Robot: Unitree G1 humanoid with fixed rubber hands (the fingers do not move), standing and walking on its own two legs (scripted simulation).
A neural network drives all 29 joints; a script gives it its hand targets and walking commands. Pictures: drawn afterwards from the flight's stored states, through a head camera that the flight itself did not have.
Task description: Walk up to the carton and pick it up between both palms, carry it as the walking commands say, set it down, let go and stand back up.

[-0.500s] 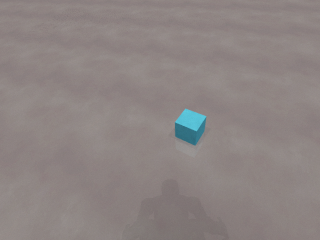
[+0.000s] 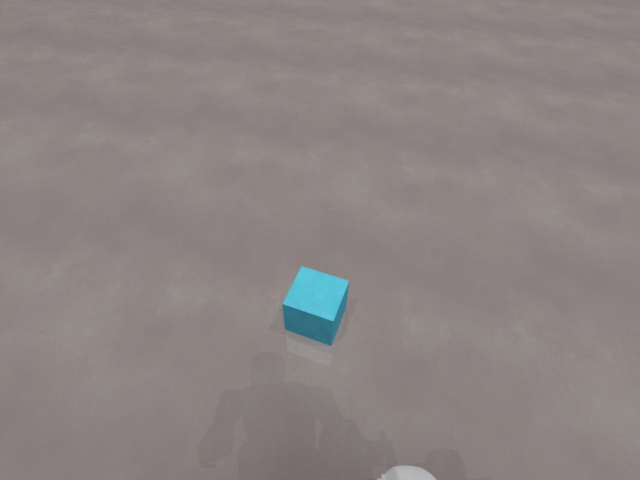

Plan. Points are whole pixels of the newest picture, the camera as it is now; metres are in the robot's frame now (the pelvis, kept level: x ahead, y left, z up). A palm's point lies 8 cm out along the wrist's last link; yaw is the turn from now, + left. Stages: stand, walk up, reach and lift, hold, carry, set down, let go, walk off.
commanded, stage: walk up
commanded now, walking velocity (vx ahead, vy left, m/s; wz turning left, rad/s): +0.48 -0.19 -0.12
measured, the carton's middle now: (316, 305) +0.77 -0.01 -0.69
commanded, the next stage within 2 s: none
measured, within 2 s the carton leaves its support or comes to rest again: neither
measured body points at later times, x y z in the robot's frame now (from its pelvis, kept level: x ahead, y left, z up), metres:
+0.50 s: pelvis +0.21 -0.09 +0.00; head +0.25 -0.13 +0.45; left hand +0.24 +0.16 -0.12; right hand +0.24 -0.34 -0.17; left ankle +0.21 +0.07 -0.67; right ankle +0.23 -0.19 -0.74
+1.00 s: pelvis +0.30 -0.05 +0.00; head +0.33 -0.02 +0.45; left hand +0.36 +0.20 -0.16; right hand +0.32 -0.29 -0.14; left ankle +0.31 +0.05 -0.74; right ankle +0.30 -0.19 -0.70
